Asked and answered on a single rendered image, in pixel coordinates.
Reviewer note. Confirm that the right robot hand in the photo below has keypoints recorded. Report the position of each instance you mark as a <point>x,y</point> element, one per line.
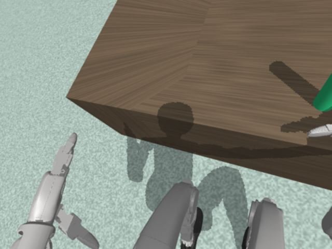
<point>321,131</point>

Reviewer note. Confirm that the left robot foot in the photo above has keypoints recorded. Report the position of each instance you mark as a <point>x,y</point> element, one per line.
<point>196,230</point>

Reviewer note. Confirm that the left robot hand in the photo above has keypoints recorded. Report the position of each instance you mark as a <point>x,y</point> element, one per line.
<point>46,205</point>

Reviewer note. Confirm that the can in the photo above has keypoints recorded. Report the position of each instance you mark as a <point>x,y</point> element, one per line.
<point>323,100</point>

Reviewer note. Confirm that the left robot arm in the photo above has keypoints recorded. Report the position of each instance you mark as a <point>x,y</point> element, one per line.
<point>35,235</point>

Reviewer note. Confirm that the right robot arm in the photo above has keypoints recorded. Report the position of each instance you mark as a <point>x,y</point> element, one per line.
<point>327,223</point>

